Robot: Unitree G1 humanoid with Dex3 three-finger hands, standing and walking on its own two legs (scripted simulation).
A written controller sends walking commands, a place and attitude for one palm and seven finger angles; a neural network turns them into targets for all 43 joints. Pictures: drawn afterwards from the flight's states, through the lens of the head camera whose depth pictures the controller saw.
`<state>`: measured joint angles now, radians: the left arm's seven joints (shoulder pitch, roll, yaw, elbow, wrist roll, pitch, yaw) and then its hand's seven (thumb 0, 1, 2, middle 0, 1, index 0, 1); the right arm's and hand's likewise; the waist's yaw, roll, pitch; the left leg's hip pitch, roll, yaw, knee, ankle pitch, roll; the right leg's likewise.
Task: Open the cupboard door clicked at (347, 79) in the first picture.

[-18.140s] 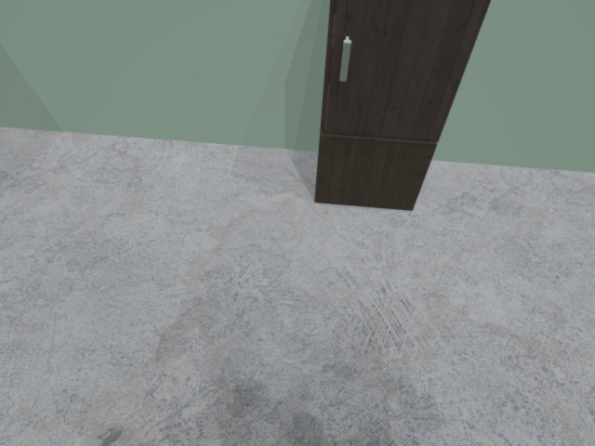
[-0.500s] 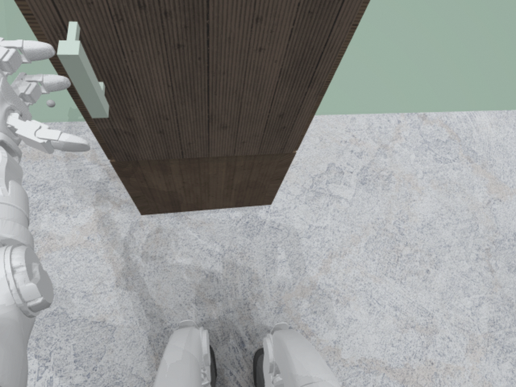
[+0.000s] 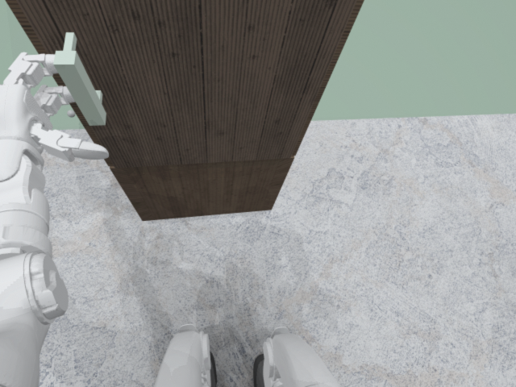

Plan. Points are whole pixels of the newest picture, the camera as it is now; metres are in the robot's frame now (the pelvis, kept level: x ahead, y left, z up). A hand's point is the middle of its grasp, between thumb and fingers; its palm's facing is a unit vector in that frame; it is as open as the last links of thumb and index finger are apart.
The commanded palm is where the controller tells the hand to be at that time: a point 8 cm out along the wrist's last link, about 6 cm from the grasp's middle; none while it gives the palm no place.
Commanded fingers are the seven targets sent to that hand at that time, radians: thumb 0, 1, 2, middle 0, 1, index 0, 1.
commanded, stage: slide the fingers in behind the handle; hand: left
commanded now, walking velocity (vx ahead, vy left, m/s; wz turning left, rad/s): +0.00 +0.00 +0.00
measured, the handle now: (84, 81) +0.56 +0.23 +0.06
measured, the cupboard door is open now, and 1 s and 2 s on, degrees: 0 0 1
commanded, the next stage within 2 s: close the thumb around the handle in 1.00 s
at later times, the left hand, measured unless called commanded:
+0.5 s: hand (95, 114) +0.50 +0.21 +0.05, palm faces +0.06 -1.00 +0.00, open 14.0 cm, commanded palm +0.48 +0.24 +0.05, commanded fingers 0.00 -0.50 0.30 -0.30 -1.20 -0.30 -1.20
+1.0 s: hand (101, 112) +0.51 +0.21 +0.05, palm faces +0.09 -1.00 -0.01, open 14.0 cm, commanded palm +0.49 +0.24 +0.05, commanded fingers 0.00 -0.50 0.30 -0.30 -1.20 -0.30 -1.20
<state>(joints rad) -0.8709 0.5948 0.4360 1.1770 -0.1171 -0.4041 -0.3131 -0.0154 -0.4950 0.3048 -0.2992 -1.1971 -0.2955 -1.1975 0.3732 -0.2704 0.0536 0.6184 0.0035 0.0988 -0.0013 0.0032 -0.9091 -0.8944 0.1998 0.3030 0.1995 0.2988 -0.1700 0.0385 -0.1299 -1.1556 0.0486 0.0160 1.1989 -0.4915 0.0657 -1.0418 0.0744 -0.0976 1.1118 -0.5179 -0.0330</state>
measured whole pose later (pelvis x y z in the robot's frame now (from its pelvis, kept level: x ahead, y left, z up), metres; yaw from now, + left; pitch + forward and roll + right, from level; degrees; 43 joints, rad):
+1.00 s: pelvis +0.00 +0.00 +0.00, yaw +1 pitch +25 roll -5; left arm -0.91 0.50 0.37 1.21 -0.08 -0.47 -0.17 -0.02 -0.50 0.30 -0.29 -1.20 -0.29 -1.20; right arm 0.37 -0.27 0.04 0.64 -0.02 0.09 0.02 0.00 -0.91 -0.89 0.20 0.30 0.20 0.30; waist -0.18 0.04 -0.13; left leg -1.17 0.04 0.02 1.21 -0.49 0.07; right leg -1.06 0.06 -0.10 1.13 -0.52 -0.03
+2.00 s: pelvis +0.00 +0.00 +0.00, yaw +0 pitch +25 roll -5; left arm -0.86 0.47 0.38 1.18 -0.09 -0.48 -0.16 0.00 0.70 0.79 -0.33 -1.34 -0.34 -1.35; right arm 0.38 -0.26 0.04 0.64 -0.02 0.10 0.02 0.00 -0.91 -0.89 0.20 0.30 0.20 0.30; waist -0.17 0.05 -0.14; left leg -1.14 0.04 0.02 1.20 -0.49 0.07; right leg -1.03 0.07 -0.09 1.12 -0.52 -0.03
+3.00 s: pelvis +0.00 -0.05 +0.02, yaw +5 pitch +14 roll +0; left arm 0.10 -0.10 -0.21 0.28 0.11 -0.38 0.57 0.02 0.66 0.73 -0.30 -1.31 -0.33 -1.33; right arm 0.20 -0.18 0.01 0.57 -0.07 -0.02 0.03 0.01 -0.91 -0.90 0.20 0.30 0.20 0.30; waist 0.00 0.04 -0.18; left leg -0.89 0.00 -0.01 1.09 -0.45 0.00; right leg -0.80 0.04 -0.12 1.09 -0.54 -0.09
